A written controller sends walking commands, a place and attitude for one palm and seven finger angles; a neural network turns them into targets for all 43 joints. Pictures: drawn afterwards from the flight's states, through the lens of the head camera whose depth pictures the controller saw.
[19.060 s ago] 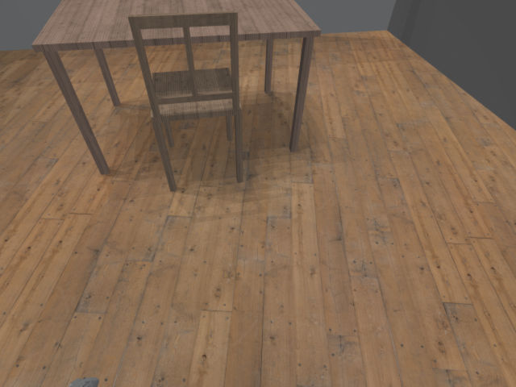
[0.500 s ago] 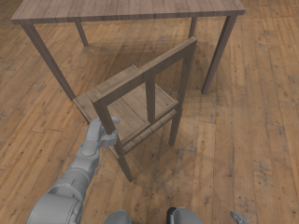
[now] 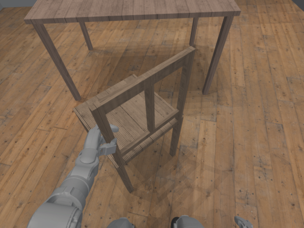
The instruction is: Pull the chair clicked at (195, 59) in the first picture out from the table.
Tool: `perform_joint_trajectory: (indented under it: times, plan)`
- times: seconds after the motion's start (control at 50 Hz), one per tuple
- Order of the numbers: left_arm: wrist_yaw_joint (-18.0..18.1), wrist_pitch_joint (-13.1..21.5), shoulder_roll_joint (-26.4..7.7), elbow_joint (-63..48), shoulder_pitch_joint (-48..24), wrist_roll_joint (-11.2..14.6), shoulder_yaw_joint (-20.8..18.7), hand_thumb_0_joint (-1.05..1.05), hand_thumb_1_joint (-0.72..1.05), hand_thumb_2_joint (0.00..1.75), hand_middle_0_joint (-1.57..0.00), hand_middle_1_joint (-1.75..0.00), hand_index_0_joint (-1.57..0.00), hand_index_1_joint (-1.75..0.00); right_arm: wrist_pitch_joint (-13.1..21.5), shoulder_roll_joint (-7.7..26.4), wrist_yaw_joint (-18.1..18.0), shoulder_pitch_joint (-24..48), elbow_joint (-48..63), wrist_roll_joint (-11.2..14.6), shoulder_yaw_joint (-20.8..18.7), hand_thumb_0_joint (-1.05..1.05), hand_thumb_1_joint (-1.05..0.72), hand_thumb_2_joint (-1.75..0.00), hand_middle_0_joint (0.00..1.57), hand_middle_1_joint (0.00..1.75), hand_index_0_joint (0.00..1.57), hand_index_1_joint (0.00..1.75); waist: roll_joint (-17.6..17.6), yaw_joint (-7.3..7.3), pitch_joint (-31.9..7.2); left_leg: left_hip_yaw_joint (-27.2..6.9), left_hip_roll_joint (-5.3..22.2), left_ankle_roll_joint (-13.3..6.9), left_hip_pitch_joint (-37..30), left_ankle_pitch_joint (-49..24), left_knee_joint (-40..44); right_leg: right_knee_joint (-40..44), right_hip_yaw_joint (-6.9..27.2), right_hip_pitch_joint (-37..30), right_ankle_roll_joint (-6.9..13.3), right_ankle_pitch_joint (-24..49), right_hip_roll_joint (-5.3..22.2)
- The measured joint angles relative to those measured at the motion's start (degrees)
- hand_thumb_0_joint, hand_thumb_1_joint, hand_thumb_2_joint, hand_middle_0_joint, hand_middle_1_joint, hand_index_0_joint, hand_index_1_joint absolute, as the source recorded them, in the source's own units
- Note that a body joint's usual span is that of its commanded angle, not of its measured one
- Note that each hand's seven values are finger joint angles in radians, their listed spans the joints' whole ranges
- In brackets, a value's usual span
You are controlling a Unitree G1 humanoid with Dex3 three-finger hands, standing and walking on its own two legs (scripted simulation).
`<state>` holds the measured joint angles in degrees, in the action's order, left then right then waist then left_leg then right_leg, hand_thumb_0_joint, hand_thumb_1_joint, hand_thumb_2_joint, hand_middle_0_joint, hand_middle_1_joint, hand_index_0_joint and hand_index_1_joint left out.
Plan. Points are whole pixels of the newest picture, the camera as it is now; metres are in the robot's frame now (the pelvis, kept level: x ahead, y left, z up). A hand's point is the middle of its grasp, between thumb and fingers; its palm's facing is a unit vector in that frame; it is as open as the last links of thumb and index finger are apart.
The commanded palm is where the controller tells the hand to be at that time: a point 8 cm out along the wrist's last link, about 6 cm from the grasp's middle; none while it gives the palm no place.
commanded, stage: stop walking, hand still on the chair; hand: left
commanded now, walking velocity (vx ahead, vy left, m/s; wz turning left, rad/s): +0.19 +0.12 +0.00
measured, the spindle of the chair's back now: (150, 110) +0.50 +0.01 -0.07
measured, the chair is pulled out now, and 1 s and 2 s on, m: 0.50 0.57 0.57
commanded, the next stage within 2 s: open the thumb and straighten the fingers in 0.84 s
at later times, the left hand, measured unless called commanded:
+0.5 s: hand (107, 165) +0.29 +0.14 -0.05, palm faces -0.04 -0.97 -0.24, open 6.0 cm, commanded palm +0.27 +0.18 -0.03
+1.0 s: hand (106, 164) +0.29 +0.14 -0.05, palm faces -0.03 -0.97 -0.22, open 6.0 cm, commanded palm +0.27 +0.19 -0.03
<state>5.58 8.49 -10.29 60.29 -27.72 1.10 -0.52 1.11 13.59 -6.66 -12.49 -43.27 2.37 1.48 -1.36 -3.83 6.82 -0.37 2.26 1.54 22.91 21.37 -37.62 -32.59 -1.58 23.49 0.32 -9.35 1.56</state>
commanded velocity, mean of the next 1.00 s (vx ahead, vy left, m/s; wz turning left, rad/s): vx -0.03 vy -0.01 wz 0.00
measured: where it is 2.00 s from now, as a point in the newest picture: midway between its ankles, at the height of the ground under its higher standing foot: outside the picture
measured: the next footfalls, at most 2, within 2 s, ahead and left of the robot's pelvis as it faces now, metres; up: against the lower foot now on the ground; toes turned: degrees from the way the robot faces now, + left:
none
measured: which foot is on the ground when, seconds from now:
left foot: down 0.00-1.00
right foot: down 0.00-1.00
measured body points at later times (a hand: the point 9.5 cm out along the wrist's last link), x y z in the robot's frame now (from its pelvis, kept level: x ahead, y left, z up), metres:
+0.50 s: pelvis +0.03 +0.00 +0.01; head +0.04 -0.01 +0.46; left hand +0.29 +0.19 -0.03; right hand +0.15 -0.22 -0.11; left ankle +0.05 +0.15 -0.73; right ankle +0.08 -0.12 -0.73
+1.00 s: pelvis +0.05 +0.00 +0.02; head +0.06 +0.00 +0.47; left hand +0.29 +0.19 -0.03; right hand +0.20 -0.23 -0.09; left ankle +0.05 +0.15 -0.73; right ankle +0.08 -0.12 -0.73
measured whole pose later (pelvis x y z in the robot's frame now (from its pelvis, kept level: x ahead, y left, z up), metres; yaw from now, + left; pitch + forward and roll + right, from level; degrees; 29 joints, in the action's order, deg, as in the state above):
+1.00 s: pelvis +0.05 +0.00 +0.02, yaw +0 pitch +0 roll +0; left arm 5.7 2.2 -9.2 29.1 5.1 -0.1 4.9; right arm 0.1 12.2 -5.3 -11.6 -36.9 2.2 2.5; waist -0.8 -2.0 0.1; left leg 0.3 2.7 2.3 11.1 13.4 -24.4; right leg -24.7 -1.6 13.9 -0.1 -10.9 1.0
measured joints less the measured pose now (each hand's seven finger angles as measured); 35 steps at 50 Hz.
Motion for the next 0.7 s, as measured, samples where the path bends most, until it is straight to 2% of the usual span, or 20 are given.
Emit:
perform_joint_trajectory:
  times: [0.04,0.08,0.16,0.22,0.34,0.4,0.56,0.7]
  plan:
    - [0.4,-1.3,0.4,-3.5,2.4,-0.5,0.3,0.05,0.64,0.79,-0.13,-1.18,-0.44,-1.35,-0.2,1.0,-0.1,-0.4,0.5,-0.3,-0.2,0.01,-0.9,-0.9,0.2,0.3,0.2,0.3,0.3,-0.65,0.0,-0.1,-0.8,-0.6,-1.9,0.1,1.0,0.3,0.2,-0.5,-0.4,0.4,0.5]
    - [0.6,-2.3,0.7,-6.3,4.5,-0.8,0.9,0.05,0.64,0.78,-0.13,-1.18,-0.43,-1.35,-0.4,1.6,-0.4,-0.7,0.8,-0.5,-0.3,0.01,-0.9,-0.9,0.2,0.3,0.2,0.3,1.1,-0.77,0.4,0.4,-1.3,-0.7,-3.3,-3.3,3.1,0.7,0.4,-1.3,-0.8,0.4,1.3]
    - [0.6,-3.4,1.3,-11.2,9.3,-1.1,3.0,0.05,0.64,0.78,-0.12,-1.2,-0.43,-1.36,-0.9,2.0,-0.9,-2.0,2.2,-0.7,-0.3,0.01,-0.91,-0.9,0.2,0.3,0.2,0.3,0.8,0.27,-0.1,1.6,-0.5,-1.2,-5.4,-8.9,6.0,-0.2,0.6,-2.0,-1.3,-6.6,1.0]
    - [0.0,-3.9,0.9,-14.1,12.8,-1.1,4.3,0.06,0.64,0.77,-0.12,-1.22,-0.43,-1.36,-1.2,0.1,-1.0,-2.9,3.0,-0.6,0.1,0.01,-0.91,-0.9,0.2,0.3,0.2,0.3,1.4,0.81,-0.7,1.9,-0.6,-1.2,-7.1,-9.4,7.1,-1.7,1.3,-3.2,-1.3,-10.0,0.7]
    - [-0.6,-3.4,0.8,-17.4,18.8,-1.6,5.3,0.06,0.63,0.79,-0.13,-1.22,-0.44,-1.38,-0.2,-3.1,0.2,-3.2,2.1,-0.8,1.9,0.01,-0.9,-0.9,0.2,0.3,0.2,0.3,0.8,2.12,-2.1,1.2,-0.1,-0.2,-9.8,-8.3,7.9,3.6,0.9,-7.7,-1.0,-0.5,-0.1]
    - [-0.3,-2.9,1.2,-18.9,21.8,-1.6,5.0,0.07,0.62,0.8,-0.14,-1.21,-0.45,-1.38,0.8,-3.6,0.5,-2.4,1.6,-1.1,2.2,0.01,-0.9,-0.9,0.2,0.3,0.2,0.3,0.0,2.44,-3.2,1.3,0.4,0.2,-10.7,-8.1,9.0,4.8,0.9,-8.6,-0.7,-0.1,-0.6]
    - [0.2,-2.7,1.9,-24.8,28.0,-2.0,4.6,0.08,0.61,0.81,-0.15,-1.2,-0.46,-1.38,2.0,-1.6,0.5,0.2,2.9,-1.7,1.1,0.01,-0.9,-0.9,0.2,0.3,0.2,0.3,-0.6,2.84,-4.0,1.5,0.7,0.8,-12.3,-8.3,12.3,7.0,0.9,-9.7,-0.4,-0.8,-0.9]
    - [0.4,-4.0,1.4,-29.1,30.4,-1.8,5.0,0.08,0.61,0.81,-0.14,-1.2,-0.46,-1.38,0.6,0.2,-0.1,3.2,5.2,-1.6,-0.1,0.01,-0.9,-0.9,0.2,0.3,0.2,0.3,0.1,2.92,-3.7,1.3,0.6,1.0,-12.8,-8.4,13.3,7.2,0.7,-9.8,-0.3,-1.2,-0.8]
